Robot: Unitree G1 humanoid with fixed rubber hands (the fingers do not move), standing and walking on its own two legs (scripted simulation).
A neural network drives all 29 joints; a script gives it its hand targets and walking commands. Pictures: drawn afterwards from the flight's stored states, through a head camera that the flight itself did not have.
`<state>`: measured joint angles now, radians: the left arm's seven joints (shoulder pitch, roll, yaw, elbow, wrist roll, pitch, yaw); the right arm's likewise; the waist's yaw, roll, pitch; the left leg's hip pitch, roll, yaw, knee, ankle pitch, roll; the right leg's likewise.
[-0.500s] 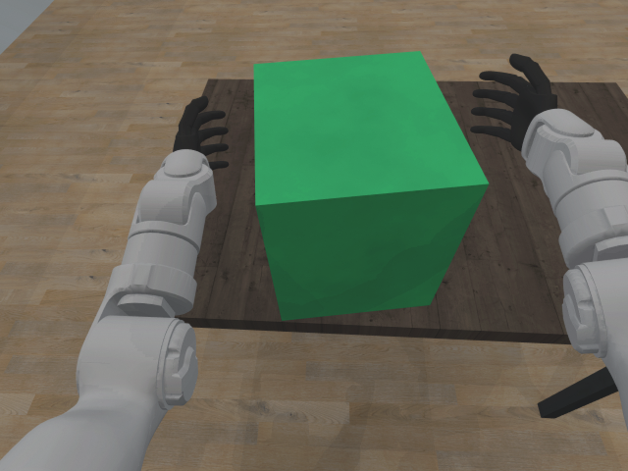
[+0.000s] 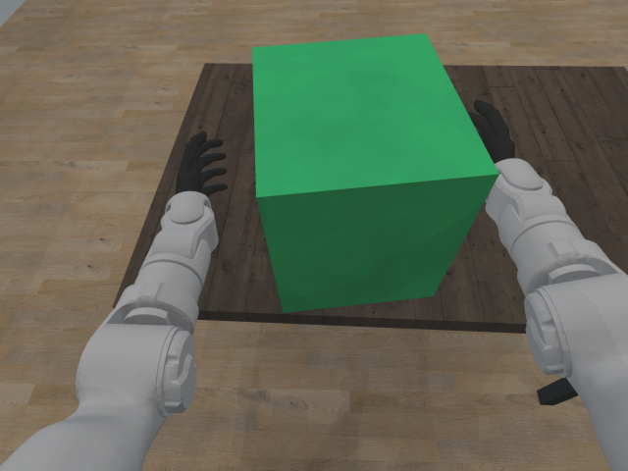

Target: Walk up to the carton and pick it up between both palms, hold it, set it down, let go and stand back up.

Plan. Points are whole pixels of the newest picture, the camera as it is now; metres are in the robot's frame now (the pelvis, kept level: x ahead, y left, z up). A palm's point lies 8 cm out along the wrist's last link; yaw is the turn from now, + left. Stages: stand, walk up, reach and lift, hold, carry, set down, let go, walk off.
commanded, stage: reach and lift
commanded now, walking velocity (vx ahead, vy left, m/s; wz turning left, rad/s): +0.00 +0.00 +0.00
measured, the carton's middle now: (350, 181) +0.50 +0.01 +0.05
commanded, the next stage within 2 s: none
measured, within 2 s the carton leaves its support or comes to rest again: neither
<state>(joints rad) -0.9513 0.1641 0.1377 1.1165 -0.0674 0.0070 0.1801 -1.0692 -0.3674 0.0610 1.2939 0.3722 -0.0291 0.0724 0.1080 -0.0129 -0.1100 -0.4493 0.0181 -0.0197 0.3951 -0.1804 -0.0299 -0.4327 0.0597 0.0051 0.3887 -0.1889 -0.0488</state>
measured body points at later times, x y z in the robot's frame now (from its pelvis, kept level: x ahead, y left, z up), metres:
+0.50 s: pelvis +0.01 +0.00 +0.00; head +0.09 +0.00 +0.44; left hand +0.46 +0.21 +0.09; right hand +0.51 -0.16 +0.10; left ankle -0.01 +0.13 -0.74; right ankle -0.01 -0.09 -0.74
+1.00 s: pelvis +0.01 +0.00 +0.00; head +0.08 +0.00 +0.44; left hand +0.45 +0.19 +0.08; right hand +0.50 -0.15 +0.10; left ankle -0.01 +0.13 -0.74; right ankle -0.01 -0.09 -0.74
